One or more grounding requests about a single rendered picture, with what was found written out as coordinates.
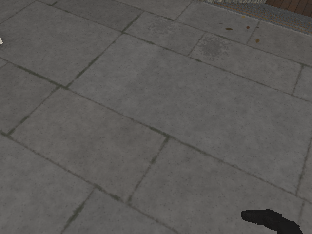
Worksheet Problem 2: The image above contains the robot right hand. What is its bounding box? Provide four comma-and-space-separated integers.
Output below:
241, 209, 303, 234

